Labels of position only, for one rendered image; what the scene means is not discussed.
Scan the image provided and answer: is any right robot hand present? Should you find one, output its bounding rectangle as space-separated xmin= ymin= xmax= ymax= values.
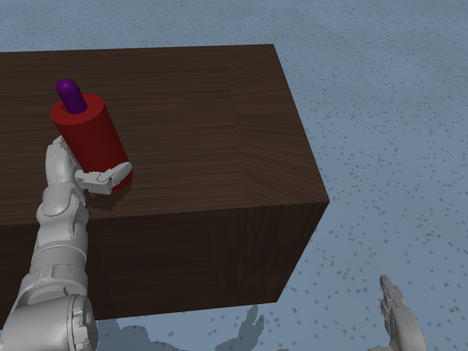
xmin=367 ymin=274 xmax=428 ymax=351

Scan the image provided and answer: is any left robot arm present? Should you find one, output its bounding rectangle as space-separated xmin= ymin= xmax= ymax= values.
xmin=0 ymin=182 xmax=98 ymax=351

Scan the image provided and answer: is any bottle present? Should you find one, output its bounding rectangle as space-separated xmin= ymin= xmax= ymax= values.
xmin=50 ymin=78 xmax=133 ymax=192

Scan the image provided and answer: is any left robot hand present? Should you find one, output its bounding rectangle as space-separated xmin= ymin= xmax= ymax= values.
xmin=45 ymin=136 xmax=132 ymax=195

